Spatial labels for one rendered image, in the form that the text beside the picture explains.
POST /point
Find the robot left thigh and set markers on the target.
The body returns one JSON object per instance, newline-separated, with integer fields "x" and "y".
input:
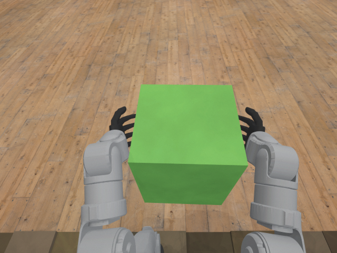
{"x": 147, "y": 241}

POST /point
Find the robot left hand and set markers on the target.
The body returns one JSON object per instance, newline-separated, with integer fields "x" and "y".
{"x": 117, "y": 122}

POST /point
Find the robot left upper arm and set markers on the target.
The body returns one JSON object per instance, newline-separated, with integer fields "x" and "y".
{"x": 111, "y": 240}

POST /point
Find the right robot forearm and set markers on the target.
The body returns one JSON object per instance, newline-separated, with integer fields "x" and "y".
{"x": 276, "y": 182}

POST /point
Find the left robot forearm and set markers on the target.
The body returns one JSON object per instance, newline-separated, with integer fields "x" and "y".
{"x": 103, "y": 175}

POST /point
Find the robot right hand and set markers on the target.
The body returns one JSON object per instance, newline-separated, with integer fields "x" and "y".
{"x": 254, "y": 125}

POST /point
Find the robot right upper arm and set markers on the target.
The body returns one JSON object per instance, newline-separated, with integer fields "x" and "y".
{"x": 260, "y": 242}

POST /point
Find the left robot shin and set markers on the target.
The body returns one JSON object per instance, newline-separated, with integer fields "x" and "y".
{"x": 147, "y": 228}

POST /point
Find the carton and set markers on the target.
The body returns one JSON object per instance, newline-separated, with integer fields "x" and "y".
{"x": 187, "y": 145}

